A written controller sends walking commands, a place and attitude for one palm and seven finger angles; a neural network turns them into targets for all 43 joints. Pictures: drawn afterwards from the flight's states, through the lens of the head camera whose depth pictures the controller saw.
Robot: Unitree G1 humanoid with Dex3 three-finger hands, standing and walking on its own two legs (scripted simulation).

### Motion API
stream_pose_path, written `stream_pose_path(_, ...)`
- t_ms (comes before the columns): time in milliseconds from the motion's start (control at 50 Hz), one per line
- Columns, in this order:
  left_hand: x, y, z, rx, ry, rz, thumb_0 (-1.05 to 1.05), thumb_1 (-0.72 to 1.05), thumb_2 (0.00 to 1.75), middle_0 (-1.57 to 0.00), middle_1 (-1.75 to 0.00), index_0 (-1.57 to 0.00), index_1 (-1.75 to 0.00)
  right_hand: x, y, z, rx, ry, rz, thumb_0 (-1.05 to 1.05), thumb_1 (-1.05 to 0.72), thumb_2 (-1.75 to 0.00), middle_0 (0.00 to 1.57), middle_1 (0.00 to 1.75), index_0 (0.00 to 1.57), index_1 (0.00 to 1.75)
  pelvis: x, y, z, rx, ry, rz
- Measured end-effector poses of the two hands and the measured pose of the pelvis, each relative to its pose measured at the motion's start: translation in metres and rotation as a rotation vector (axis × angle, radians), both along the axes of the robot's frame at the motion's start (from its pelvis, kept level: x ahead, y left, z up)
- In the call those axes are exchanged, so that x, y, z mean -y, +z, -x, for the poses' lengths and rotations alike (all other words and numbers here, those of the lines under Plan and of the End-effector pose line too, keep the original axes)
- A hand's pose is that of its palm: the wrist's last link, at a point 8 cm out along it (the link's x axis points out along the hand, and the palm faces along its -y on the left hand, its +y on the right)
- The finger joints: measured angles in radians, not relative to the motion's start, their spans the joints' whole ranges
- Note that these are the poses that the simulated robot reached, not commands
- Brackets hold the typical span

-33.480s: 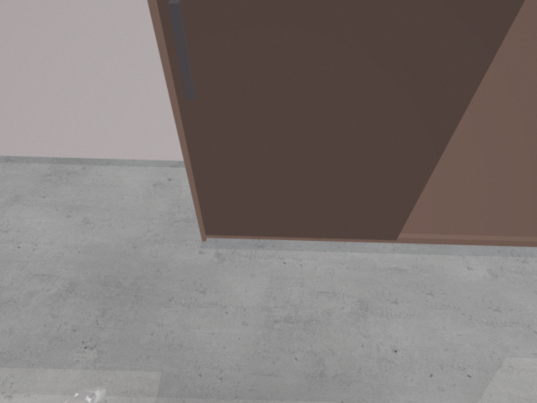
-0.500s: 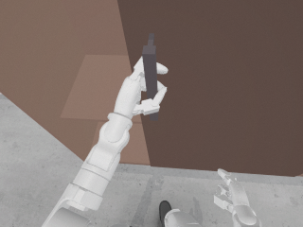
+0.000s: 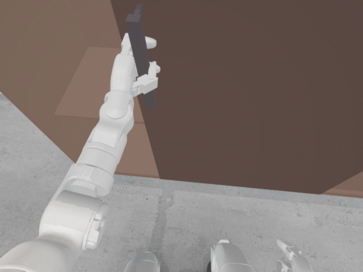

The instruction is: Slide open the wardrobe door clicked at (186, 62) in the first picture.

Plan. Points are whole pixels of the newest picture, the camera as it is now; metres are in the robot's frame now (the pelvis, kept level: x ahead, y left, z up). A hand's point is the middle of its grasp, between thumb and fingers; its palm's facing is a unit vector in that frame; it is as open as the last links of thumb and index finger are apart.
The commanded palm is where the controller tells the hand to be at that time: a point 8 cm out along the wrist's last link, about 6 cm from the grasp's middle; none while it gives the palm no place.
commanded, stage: stop walking and hold the door there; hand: left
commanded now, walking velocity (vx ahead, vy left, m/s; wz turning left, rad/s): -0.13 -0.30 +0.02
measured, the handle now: (146, 64) +0.51 +0.15 +0.12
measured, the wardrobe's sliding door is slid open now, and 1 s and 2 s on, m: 0.42 0.42 0.42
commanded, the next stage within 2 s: none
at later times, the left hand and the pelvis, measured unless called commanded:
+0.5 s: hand (154, 75) +0.46 +0.12 +0.14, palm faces +0.31 -0.93 -0.20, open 6.0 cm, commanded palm +0.43 +0.16 +0.13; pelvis -0.02 -0.09 +0.01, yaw -2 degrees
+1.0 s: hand (153, 77) +0.46 +0.12 +0.14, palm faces +0.24 -0.95 -0.20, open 6.0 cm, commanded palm +0.43 +0.16 +0.13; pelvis -0.02 -0.08 +0.01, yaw -6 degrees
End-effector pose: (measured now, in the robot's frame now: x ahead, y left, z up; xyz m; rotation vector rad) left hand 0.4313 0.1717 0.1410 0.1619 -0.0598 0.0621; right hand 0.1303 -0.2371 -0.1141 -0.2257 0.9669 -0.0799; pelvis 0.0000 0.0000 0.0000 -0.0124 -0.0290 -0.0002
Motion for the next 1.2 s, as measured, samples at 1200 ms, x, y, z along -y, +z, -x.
stream_pose_path(1200,0.005,0.007,0.008,-0.089,0.191,-0.03,0.0,0.72,0.76,-0.33,-1.3,-0.28,-1.4,0.124,0.018,0.112,-0.063,-0.295,0.14,0.01,-0.9,-0.9,0.2,0.3,0.21,0.3,0.077,0.005,0.018,-0.051,-0.119,-0.007)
